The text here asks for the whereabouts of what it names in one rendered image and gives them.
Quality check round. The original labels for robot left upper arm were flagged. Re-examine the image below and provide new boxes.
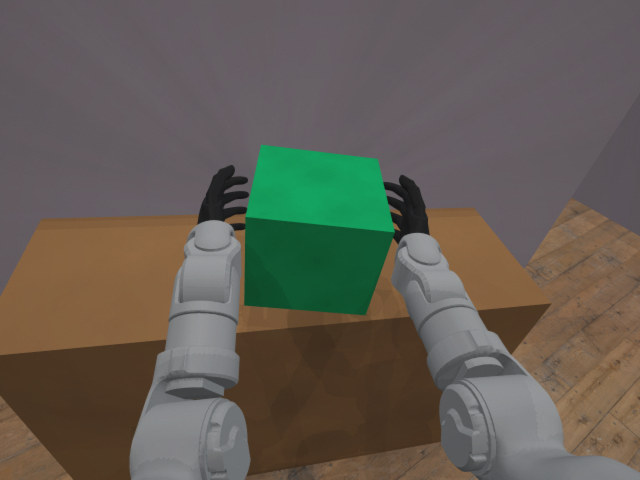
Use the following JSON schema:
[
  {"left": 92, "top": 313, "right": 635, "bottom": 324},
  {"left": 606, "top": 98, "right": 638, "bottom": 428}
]
[{"left": 131, "top": 397, "right": 250, "bottom": 480}]

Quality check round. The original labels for robot right upper arm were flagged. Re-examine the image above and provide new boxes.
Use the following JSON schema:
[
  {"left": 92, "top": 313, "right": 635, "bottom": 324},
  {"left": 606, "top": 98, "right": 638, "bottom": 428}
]
[{"left": 439, "top": 374, "right": 640, "bottom": 480}]

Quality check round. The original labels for robot right forearm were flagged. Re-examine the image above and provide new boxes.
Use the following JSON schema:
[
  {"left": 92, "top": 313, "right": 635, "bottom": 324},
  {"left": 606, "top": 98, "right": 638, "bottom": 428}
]
[{"left": 391, "top": 233, "right": 564, "bottom": 443}]

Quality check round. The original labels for carton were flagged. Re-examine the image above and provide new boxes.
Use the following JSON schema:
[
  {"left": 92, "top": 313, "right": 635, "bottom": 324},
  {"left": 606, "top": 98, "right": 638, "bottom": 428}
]
[{"left": 244, "top": 145, "right": 395, "bottom": 315}]

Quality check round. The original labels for pedestal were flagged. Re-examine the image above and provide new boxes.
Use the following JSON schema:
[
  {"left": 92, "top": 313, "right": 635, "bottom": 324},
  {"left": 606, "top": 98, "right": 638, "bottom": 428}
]
[{"left": 0, "top": 208, "right": 552, "bottom": 480}]

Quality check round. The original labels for robot left forearm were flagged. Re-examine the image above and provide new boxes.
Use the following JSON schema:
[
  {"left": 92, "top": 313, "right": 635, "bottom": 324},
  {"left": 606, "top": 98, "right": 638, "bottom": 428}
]
[{"left": 129, "top": 220, "right": 242, "bottom": 476}]

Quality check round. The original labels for left robot hand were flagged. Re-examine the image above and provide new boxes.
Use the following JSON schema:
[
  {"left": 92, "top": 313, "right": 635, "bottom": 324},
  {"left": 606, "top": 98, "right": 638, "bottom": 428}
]
[{"left": 197, "top": 165, "right": 249, "bottom": 231}]

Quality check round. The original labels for right robot hand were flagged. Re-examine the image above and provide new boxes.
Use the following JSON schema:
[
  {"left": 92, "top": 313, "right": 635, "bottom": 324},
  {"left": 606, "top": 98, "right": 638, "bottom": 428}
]
[{"left": 383, "top": 175, "right": 430, "bottom": 244}]

